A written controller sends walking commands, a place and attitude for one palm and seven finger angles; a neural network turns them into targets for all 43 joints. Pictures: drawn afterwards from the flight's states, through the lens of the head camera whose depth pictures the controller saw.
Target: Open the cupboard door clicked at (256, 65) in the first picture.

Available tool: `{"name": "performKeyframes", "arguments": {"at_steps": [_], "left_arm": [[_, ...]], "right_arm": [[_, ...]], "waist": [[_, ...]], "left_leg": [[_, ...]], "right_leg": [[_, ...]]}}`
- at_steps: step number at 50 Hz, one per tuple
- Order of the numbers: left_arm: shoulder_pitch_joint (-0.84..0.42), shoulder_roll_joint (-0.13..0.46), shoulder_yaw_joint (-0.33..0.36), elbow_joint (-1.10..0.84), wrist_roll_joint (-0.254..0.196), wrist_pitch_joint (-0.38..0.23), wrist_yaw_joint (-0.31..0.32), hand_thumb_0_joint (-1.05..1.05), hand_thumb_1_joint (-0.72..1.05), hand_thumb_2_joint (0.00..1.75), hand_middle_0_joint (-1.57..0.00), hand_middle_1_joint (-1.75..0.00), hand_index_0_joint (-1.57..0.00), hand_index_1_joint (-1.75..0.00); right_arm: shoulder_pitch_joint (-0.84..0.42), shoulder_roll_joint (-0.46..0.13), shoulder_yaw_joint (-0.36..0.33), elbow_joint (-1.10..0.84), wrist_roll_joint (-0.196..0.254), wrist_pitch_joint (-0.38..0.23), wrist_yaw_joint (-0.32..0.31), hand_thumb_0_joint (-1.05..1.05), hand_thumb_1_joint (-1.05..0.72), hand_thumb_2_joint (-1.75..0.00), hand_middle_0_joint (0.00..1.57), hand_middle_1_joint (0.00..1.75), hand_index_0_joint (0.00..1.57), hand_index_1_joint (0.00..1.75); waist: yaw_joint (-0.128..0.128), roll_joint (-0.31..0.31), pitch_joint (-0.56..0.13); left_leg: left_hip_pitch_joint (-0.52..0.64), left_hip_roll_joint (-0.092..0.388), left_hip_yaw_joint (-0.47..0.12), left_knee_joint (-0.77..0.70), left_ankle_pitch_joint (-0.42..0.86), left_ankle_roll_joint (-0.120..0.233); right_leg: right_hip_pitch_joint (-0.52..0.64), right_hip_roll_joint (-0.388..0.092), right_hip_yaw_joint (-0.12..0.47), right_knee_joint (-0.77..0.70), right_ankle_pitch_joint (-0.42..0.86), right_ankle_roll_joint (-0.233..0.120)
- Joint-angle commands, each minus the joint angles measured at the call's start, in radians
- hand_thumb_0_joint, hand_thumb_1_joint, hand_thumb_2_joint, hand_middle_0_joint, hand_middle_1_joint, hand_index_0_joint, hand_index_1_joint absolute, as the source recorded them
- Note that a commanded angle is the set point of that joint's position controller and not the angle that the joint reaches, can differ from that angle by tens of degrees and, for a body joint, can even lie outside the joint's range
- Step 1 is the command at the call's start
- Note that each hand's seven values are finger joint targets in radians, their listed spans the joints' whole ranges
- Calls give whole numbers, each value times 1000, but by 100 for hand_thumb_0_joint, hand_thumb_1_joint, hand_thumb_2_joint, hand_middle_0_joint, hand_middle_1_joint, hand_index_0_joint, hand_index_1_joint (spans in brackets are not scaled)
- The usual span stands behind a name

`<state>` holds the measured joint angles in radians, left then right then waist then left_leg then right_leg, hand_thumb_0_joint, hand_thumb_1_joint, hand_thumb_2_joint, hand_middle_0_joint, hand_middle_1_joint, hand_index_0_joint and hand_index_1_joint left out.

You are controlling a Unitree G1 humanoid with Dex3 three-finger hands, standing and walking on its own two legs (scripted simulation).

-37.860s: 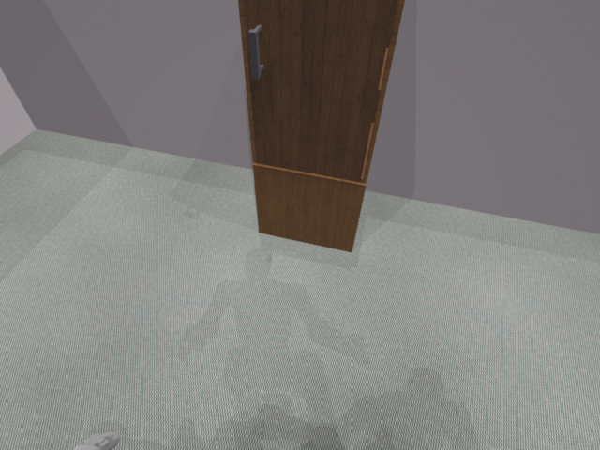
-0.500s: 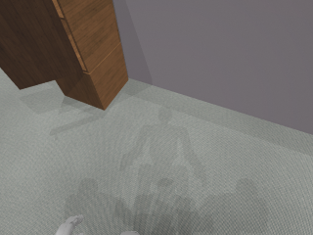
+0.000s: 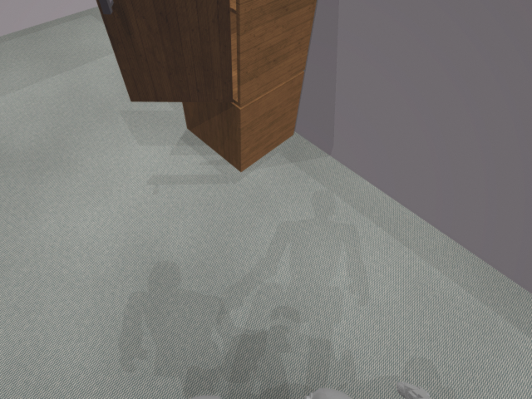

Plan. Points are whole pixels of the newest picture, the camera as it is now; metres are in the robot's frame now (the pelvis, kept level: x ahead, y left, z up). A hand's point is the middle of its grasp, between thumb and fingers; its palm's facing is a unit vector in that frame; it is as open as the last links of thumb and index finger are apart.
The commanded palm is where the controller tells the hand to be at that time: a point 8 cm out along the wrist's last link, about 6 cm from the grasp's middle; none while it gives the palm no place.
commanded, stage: turn to face it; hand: left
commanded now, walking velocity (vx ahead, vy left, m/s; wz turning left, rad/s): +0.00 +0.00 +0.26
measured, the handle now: out of the picture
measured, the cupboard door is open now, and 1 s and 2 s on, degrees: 48 48 48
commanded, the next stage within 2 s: take the last steps up to it in 0.16 s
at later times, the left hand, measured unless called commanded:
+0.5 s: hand out of the picture +0.03 +0.15 -0.15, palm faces +0.22 -0.95 -0.23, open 7.3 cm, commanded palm none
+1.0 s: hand (93, 394) +0.13 +0.29 -0.16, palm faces +0.29 -0.94 -0.19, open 7.4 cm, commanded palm none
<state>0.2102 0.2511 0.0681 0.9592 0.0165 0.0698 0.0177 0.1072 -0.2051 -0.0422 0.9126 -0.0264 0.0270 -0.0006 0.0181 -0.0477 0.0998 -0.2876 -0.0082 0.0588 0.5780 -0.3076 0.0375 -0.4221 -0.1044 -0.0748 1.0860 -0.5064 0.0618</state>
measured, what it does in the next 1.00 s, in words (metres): walks ahead: right foot, then left foot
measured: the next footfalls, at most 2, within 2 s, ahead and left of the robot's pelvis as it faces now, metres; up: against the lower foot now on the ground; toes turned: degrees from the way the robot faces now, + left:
right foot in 0.26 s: +0.04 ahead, -0.15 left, +0.00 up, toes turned +0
left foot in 0.76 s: +0.13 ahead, +0.17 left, +0.00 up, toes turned +21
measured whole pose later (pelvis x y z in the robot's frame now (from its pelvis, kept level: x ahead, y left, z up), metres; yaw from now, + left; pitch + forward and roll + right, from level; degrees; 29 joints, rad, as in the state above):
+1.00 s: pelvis +0.13 +0.09 +0.01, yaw +14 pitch +0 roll +1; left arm 0.22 0.19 0.06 1.03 0.03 0.00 -0.01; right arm 0.27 -0.17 -0.04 1.03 -0.02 -0.05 -0.01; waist 0.02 -0.04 0.04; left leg -0.11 -0.05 0.15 0.35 -0.24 0.08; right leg -0.57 -0.12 -0.08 1.13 -0.26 0.01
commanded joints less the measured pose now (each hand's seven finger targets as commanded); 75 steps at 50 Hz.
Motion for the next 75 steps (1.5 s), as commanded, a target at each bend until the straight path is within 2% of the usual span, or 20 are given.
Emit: {"name": "performKeyframes", "arguments": {"at_steps": [1, 10, 11, 13, 14, 19, 32, 36, 37, 38, 40, 44, 59, 62, 63, 64, 65, 67, 70, 75], "left_arm": [[-3, 43, 9, -77, -1, -37, -5, 0, 90, 90, -20, -30, -20, -30], [49, 27, 0, -57, -7, -58, -2, 0, 90, 90, -20, -30, -20, -30], [86, 50, 5, -44, -5, -70, 2, 0, 90, 90, -20, -30, -20, -30], [112, 182, 25, -33, 9, -89, 13, 0, 90, 90, -20, -30, -20, -30], [112, 180, 16, -40, 7, -90, 10, 0, 90, 90, -20, -30, -20, -30], [71, 73, 10, -37, 0, -114, 6, 0, 90, 90, -20, -30, -20, -30], [195, 114, 25, 79, 19, -132, -5, 0, 90, 90, -20, -30, -20, -30], [125, 113, 27, 74, 11, -122, -14, 0, 90, 90, -20, -30, -20, -30], [146, 46, 14, 54, 2, -117, -23, 0, 90, 90, -20, -30, -20, -30], [76, 10, 0, 2, 2, -111, -20, 0, 90, 90, -20, -30, -20, -30], [1, -1, -2, -13, 6, -112, -15, 0, 90, 90, -20, -30, -20, -30], [81, -30, -3, 53, 15, -89, -29, 0, 90, 90, -20, -30, -20, -30], [-201, -42, -15, -73, 5, -94, -36, 0, 90, 90, -20, -30, -20, -30], [-25, -8, -5, -30, 5, -110, -31, 0, 90, 90, -20, -30, -20, -30], [133, 30, 12, 21, 8, -120, -26, 0, 90, 90, -20, -30, -20, -30], [290, 122, 39, 65, 13, -133, -16, 0, 90, 90, -20, -30, -20, -30], [316, 177, 45, 81, -7, -129, -12, 0, 90, 90, -20, -30, -20, -30], [153, 91, 29, 39, -12, -124, 6, 0, 90, 90, -20, -30, -20, -30], [68, -7, -4, 35, -7, -145, -1, 0, 90, 90, -20, -30, -20, -30], [94, 8, 8, 62, 3, -160, -8, 0, 90, 90, -20, -30, -20, -30]], "right_arm": [[82, -183, -41, -23, 2, -21, -27, 0, -90, -90, 20, 30, 20, 30], [54, -172, -45, -4, 4, -7, -18, 0, -90, -90, 20, 30, 20, 30], [47, -154, -44, -3, 12, -8, -15, 0, -90, -90, 20, 30, 20, 30], [45, -60, -29, -30, 21, -3, -7, 0, -90, -90, 20, 30, 20, 30], [32, -94, -36, -26, 18, 10, -3, 0, -90, -90, 20, 30, 20, 30], [49, -78, -42, 32, 2, 10, 23, 0, -90, -90, 20, 30, 20, 30], [-84, -30, -15, -5, 11, -15, 55, 0, -90, -90, 20, 30, 20, 30], [201, -111, -31, 78, 5, -43, 35, 0, -90, -90, 20, 30, 20, 30], [329, -223, -61, 104, -5, -52, 22, 0, -90, -90, 20, 30, 20, 30], [426, -281, -76, 120, -4, -47, 1, 0, -90, -90, 20, 30, 20, 30], [331, -216, -54, 105, -2, -49, -11, 0, -90, -90, 20, 30, 20, 30], [204, -97, -17, 70, 0, -79, -17, 0, -90, -90, 20, 30, 20, 30], [412, -74, 0, 190, -8, -95, -25, 0, -90, -90, 20, 30, 20, 30], [395, -90, 2, 206, 0, -91, -24, 0, -90, -90, 20, 30, 20, 30], [364, -89, 1, 197, 10, -96, -22, 0, -90, -90, 20, 30, 20, 30], [374, -61, -2, 172, 24, -101, -15, 0, -90, -90, 20, 30, 20, 30], [375, -50, -3, 155, 26, -97, -17, 0, -90, -90, 20, 30, 20, 30], [232, -41, -11, 136, 20, -81, -14, 0, -90, -90, 20, 30, 20, 30], [282, 38, 1, 158, 5, -53, -1, 0, -90, -90, 20, 30, 20, 30], [234, 57, -6, 140, 4, -43, 17, 0, -90, -90, 20, 30, 20, 30]], "waist": [[-28, 152, -141], [1, 191, -156], [19, 137, -169], [25, -241, -133], [39, -183, -121], [1, -111, -43], [44, -159, -4], [-101, 10, -116], [-146, 297, -211], [-179, 415, -218], [-125, 214, -120], [-23, 124, -11], [-60, 100, 34], [27, 72, -48], [97, 44, -129], [137, -121, -250], [109, -191, -276], [69, -1, -88], [-19, -59, -44], [-23, -49, -70]], "left_leg": [[175, 257, -227, -216, 609, 139], [68, 197, -245, -137, 442, 90], [19, 152, -218, -76, 350, 45], [-198, -40, -48, 233, -242, -64], [-181, -14, -107, 397, -322, -55], [-343, 46, -98, 599, -39, -79], [-200, 51, 43, 125, -24, -67], [279, 0, 102, -123, 24, -33], [459, 210, -198, -166, -31, 42], [474, 357, -451, -317, -33, 126], [319, 367, -391, -354, -62, 170], [101, 275, -202, -412, 92, 124], [291, 270, -52, -343, 559, 131], [236, 220, -6, -116, 739, 88], [108, 169, 29, 68, 679, 51], [-144, 41, 98, 352, 332, -2], [-282, -27, 44, 661, -278, -29], [-340, 80, -90, 701, -148, -19], [-227, 116, -64, 556, 4, -49], [-180, 106, 6, 257, 76, -81]], "right_leg": [[-79, 5, 56, -1, 75, 12], [216, 77, -8, -534, 222, 2], [313, 49, 16, -671, 340, -4], [392, -312, 376, -785, 623, -166], [283, -363, 381, -821, 491, -229], [350, -227, 177, -846, 395, -149], [359, -289, 27, -835, 425, -149], [164, -194, -109, -510, 457, -88], [-39, -55, -176, -213, 155, -36], [-215, 33, -101, 36, -136, -28], [-278, -34, 16, 193, -24, -77], [-184, -59, 40, 145, 195, -58], [-125, 24, -25, -382, 289, -84], [174, 88, -58, -515, 296, -116], [421, 51, 2, -550, 374, -144], [694, -201, 344, -606, 488, -250], [715, -395, 595, -737, 622, -354], [443, -337, 465, -820, 420, -310], [230, -204, 174, -878, 514, -204], [242, -168, 85, -892, 488, -212]]}}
